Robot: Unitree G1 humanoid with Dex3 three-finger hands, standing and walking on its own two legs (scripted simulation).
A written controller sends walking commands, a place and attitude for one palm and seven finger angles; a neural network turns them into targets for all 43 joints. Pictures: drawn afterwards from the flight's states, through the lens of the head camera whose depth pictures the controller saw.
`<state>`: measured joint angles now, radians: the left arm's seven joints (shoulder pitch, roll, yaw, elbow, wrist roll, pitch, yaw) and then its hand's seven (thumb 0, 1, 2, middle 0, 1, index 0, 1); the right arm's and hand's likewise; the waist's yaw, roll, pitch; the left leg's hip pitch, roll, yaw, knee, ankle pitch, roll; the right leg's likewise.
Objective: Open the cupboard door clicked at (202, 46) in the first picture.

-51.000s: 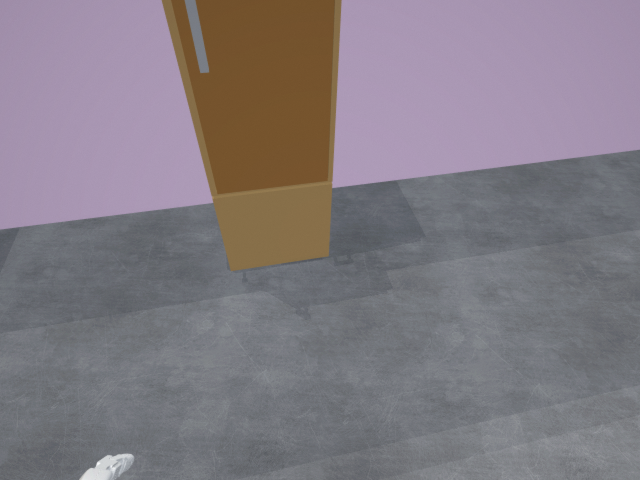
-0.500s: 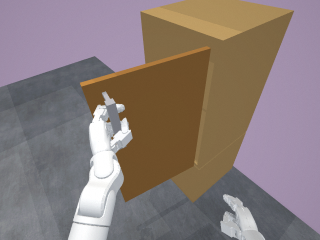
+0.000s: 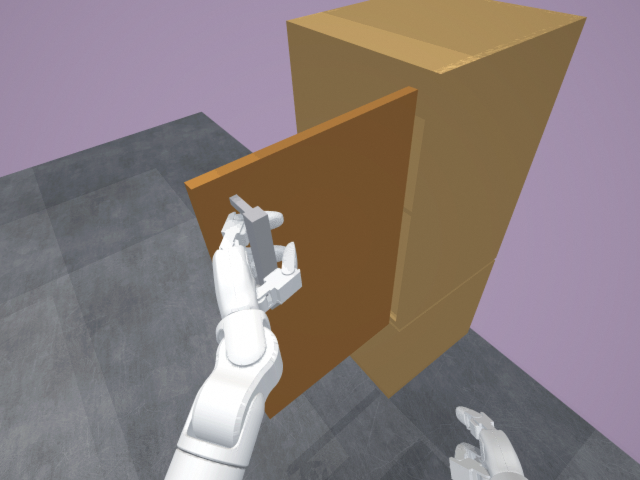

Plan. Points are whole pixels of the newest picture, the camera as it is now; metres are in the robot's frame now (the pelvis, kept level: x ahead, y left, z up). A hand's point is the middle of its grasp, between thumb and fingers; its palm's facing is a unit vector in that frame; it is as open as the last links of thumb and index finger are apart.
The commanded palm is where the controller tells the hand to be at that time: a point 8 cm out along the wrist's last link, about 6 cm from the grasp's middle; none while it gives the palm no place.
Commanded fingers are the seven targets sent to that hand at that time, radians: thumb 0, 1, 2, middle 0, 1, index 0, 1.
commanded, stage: open thumb and fingers to let go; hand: left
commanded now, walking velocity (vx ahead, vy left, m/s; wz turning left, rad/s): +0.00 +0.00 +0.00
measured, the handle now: (256, 253) +0.34 +0.11 +0.14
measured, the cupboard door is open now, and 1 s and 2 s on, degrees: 93 88 92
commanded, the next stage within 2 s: slide the hand sideways off the handle in 0.62 s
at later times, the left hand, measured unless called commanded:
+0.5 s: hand (274, 258) +0.33 +0.09 +0.15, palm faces +0.30 -0.95 +0.01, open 14.2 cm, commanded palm +0.28 +0.12 +0.14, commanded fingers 0.00 -0.50 0.30 -0.18 -0.50 -0.18 -0.50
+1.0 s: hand (260, 276) +0.30 +0.10 +0.15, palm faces -0.16 -0.99 -0.02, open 16.0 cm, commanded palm +0.27 +0.12 +0.14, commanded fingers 0.00 -0.50 0.30 -0.15 -0.30 -0.15 -0.30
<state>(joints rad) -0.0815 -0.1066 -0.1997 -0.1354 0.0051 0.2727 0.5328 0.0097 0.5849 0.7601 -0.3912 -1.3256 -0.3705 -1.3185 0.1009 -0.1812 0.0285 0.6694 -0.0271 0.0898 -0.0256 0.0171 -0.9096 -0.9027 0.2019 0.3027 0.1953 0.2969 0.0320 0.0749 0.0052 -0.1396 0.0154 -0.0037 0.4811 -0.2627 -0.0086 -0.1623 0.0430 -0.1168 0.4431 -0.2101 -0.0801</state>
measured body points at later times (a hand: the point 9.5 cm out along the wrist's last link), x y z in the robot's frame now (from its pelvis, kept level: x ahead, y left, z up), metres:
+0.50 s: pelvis +0.00 +0.04 +0.00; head -0.02 +0.02 +0.45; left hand +0.30 +0.14 +0.15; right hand +0.19 -0.16 -0.10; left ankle +0.00 +0.13 -0.74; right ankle +0.03 -0.06 -0.74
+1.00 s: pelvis -0.01 +0.05 -0.01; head -0.03 +0.04 +0.44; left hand +0.30 +0.15 +0.15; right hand +0.19 -0.14 -0.09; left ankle +0.00 +0.13 -0.74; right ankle +0.03 -0.06 -0.74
